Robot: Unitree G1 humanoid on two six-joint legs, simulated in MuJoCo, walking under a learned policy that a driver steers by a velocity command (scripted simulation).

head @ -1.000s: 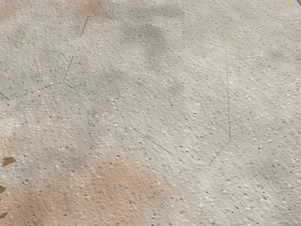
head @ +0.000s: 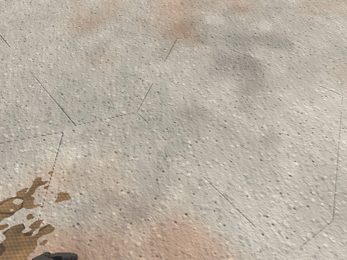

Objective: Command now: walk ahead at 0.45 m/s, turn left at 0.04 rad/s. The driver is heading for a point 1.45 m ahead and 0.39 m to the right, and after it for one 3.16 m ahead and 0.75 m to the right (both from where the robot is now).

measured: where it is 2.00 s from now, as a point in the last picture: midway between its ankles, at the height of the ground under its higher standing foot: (176, 121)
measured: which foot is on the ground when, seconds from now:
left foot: down 0.00-0.10, up 0.12-0.60, down 0.62-1.00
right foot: up 0.00-0.06, down 0.08-0.62, up 0.64-1.00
